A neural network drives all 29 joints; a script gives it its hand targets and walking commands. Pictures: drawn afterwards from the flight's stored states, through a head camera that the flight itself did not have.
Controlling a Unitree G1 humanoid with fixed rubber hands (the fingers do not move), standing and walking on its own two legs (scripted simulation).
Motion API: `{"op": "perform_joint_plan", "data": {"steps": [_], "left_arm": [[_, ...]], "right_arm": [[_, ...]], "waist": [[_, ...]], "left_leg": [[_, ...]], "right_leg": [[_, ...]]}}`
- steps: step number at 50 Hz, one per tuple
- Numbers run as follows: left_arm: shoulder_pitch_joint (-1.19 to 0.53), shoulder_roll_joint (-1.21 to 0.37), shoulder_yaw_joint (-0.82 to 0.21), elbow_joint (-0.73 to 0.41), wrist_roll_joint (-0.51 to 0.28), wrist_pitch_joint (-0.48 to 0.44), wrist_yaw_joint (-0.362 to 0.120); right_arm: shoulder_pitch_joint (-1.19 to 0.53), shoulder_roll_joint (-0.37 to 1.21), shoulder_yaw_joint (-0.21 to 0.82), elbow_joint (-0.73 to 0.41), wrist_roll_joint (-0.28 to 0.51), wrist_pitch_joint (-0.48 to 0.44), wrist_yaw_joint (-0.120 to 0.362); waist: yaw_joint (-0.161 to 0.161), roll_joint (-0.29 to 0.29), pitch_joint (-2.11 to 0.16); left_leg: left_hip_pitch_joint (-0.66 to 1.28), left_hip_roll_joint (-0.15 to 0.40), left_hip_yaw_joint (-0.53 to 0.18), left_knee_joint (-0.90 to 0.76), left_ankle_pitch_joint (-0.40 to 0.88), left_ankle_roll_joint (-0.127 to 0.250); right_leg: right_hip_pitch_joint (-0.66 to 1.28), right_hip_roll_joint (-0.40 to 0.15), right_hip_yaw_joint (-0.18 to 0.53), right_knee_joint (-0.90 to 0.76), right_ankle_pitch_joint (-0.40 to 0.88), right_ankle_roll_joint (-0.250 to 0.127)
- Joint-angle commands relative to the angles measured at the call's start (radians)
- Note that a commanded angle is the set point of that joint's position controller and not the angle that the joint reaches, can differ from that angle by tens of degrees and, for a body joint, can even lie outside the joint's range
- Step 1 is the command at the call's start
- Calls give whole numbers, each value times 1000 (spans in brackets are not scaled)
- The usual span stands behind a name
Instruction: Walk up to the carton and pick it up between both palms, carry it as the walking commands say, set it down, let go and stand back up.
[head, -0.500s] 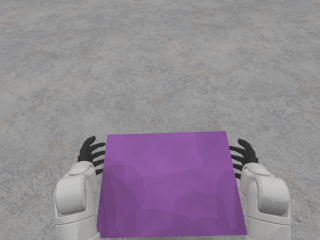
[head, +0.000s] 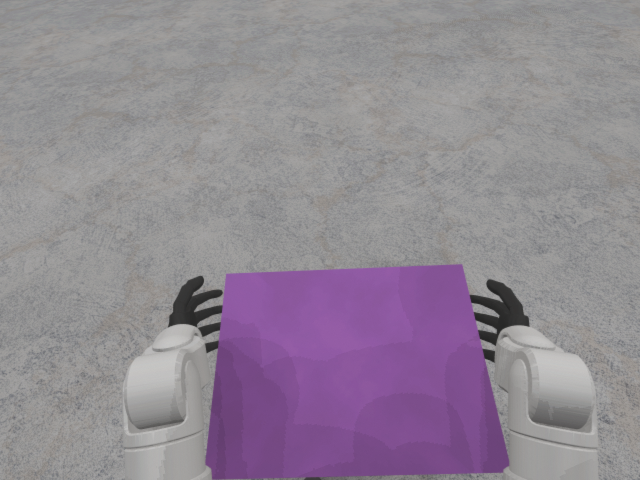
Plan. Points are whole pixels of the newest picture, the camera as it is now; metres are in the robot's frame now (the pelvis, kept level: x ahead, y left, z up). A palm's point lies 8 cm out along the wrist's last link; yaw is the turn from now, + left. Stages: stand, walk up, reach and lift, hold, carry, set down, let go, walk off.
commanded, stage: carry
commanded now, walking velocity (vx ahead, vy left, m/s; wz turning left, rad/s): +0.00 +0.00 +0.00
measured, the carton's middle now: (347, 375) +0.25 +0.00 -0.01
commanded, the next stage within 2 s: none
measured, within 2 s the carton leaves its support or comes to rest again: neither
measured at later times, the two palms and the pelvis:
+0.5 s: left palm (153, 399) +0.19 +0.21 +0.07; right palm (508, 400) +0.19 -0.16 +0.07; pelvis -0.06 +0.02 -0.01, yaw -1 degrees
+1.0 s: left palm (164, 440) +0.15 +0.18 +0.07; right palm (543, 439) +0.15 -0.19 +0.07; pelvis -0.11 +0.00 -0.01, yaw +0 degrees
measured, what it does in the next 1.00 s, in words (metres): walks backwards: left foot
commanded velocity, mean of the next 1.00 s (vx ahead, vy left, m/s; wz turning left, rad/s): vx -0.05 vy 0.00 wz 0.00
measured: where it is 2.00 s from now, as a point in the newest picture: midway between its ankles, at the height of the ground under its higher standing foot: outside the picture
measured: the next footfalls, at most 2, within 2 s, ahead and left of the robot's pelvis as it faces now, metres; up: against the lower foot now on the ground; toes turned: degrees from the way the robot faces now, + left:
left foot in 0.36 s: +0.07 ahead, +0.11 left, +0.00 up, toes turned +11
right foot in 1.28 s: -0.08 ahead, -0.11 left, +0.00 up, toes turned -7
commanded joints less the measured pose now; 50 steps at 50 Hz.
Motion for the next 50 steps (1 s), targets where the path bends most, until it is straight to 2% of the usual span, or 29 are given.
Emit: {"op": "perform_joint_plan", "data": {"steps": [1,2,4,6,7,9,11,12,13,14,15,16,18,20,21,22,24,25,27,29,30,31,32,34,35,38,42,46,50], "left_arm": [[-530,-912,-777,-105,-463,2,-352],[-558,-914,-760,-92,-457,8,-346],[-490,-881,-756,-70,-432,10,-345],[-542,-895,-767,-99,-447,6,-342],[-484,-895,-756,-54,-425,6,-335],[-548,-927,-784,-137,-452,-5,-343],[-531,-905,-778,-168,-446,-7,-339],[-449,-903,-751,-71,-425,-2,-339],[-466,-908,-767,-113,-425,-5,-340],[-489,-906,-767,-145,-437,-3,-345],[-507,-912,-773,-102,-442,7,-348],[-554,-887,-777,-159,-454,11,-351],[-627,-888,-785,-122,-465,14,-352],[-572,-852,-780,-119,-429,8,-344],[-540,-877,-756,-75,-424,-1,-341],[-578,-878,-780,-163,-457,5,-347],[-577,-919,-766,-68,-448,-5,-355],[-578,-895,-726,-9,-412,-18,-357],[-592,-930,-790,-115,-460,-24,-355],[-543,-934,-760,-41,-445,-21,-359],[-513,-900,-710,30,-403,-29,-355],[-521,-906,-765,-101,-462,-21,-356],[-522,-919,-758,-56,-459,-13,-355],[-532,-905,-746,-62,-446,-15,-358],[-547,-918,-728,-5,-425,-16,-356],[-528,-918,-757,-86,-448,-27,-357],[-536,-855,-715,-60,-402,-36,-347],[-607,-910,-776,-155,-467,-13,-354],[-522,-897,-770,-126,-462,10,-352]], "right_arm": [[-579,870,746,-144,453,-29,341],[-604,882,744,-118,456,-24,343],[-580,848,738,-124,448,-29,351],[-606,848,738,-124,457,-24,350],[-601,863,742,-112,472,-24,348],[-609,892,739,-126,462,-27,345],[-596,898,739,-136,455,-26,352],[-583,859,721,-136,438,-25,354],[-602,855,736,-163,446,-28,353],[-597,867,758,-180,445,-24,352],[-602,856,740,-172,443,-33,348],[-556,871,748,-150,435,-34,343],[-632,835,728,-109,443,-45,342],[-549,838,701,-55,423,-36,345],[-556,841,673,-44,429,-52,353],[-505,858,688,-52,447,-47,359],[-573,862,672,-61,433,-58,350],[-575,850,651,-7,405,-69,358],[-607,887,728,-130,462,-71,354],[-653,861,729,-145,454,-62,351],[-589,824,667,-46,396,-67,345],[-568,865,743,-124,450,-56,346],[-605,863,748,-124,455,-45,347],[-630,846,740,-125,446,-43,343],[-627,835,709,-73,420,-52,345],[-664,876,750,-164,471,-59,351],[-580,870,711,-21,421,-62,352],[-640,908,771,-136,466,-49,344],[-581,893,758,-125,467,-31,338]], "waist": [[-29,-121,-288],[-32,-107,-255],[-27,40,-253],[-12,55,-270],[-8,178,-309],[9,148,-320],[21,4,-302],[25,-152,-317],[5,-325,-291],[-10,-306,-257],[-32,-231,-246],[-44,-268,-258],[-28,-42,-285],[-5,64,-326],[-9,120,-302],[-13,176,-254],[-18,101,-259],[-16,146,-247],[-5,146,-294],[-1,101,-267],[1,8,-276],[-2,-54,-290],[-12,-81,-253],[-11,-94,-276],[-13,-49,-256],[-9,-70,-309],[-13,-99,-267],[-15,-126,-267],[-15,-157,-295]], "left_leg": [[370,88,-137,63,-92,-2],[369,81,-135,71,-133,-6],[203,175,-277,-164,-417,-3],[94,211,-259,-271,-539,-32],[70,184,-227,-356,-529,-99],[80,140,-119,-328,-440,-136],[135,83,-19,-176,-372,-133],[226,12,33,61,-325,-171],[329,15,-47,363,-253,-69],[345,55,-134,474,-174,-34],[386,34,-157,501,-160,-14],[337,-5,-155,489,-209,12],[214,36,-144,-17,-164,11],[272,151,-261,-59,-44,7],[190,183,-268,-68,-175,38],[102,219,-390,-178,-397,51],[44,254,-414,-253,-573,72],[20,242,-371,-267,-596,62],[2,200,-272,-222,-510,42],[-4,179,-215,-218,-523,26],[78,185,-245,-153,-420,33],[83,181,-232,-103,-389,28],[39,143,-220,-149,-380,6],[93,169,-213,-134,-452,1],[119,138,-186,-87,-383,-2],[159,138,-190,-43,-244,11],[175,118,-183,-11,-256,8],[131,122,-178,17,-226,-12],[224,73,-123,277,-122,-15]], "right_leg": [[-241,-133,150,-183,-343,-25],[-288,-117,132,-171,-391,-28],[-191,-49,75,-47,-351,-5],[-34,0,11,29,-257,-14],[35,54,-49,128,-280,-25],[104,54,-67,105,-221,-36],[86,55,-66,-24,-241,-43],[-40,-17,26,-168,-374,-76],[-255,-179,303,-285,-463,-89],[-349,-269,378,-339,-547,-106],[-452,-269,304,-340,-523,-89],[-449,-231,209,-307,-523,-68],[-128,-124,131,-81,-175,-38],[-94,-113,169,7,9,-4],[-88,-65,116,-9,-9,48],[-103,-48,86,60,-105,53],[-70,-36,88,155,-153,30],[-58,-29,71,192,-134,23],[17,-14,43,197,-101,12],[30,8,16,160,-103,12],[7,-37,71,-8,-81,-1],[30,-54,90,-87,-90,-12],[-4,-56,103,-29,-172,-20],[-41,-59,109,-63,-200,-10],[-91,-97,153,-94,-193,-10],[-85,-103,159,-74,-133,-6],[-153,-123,212,-141,-251,-21],[-142,-148,217,-155,-257,-18],[-263,-225,269,-200,-251,-31]]}}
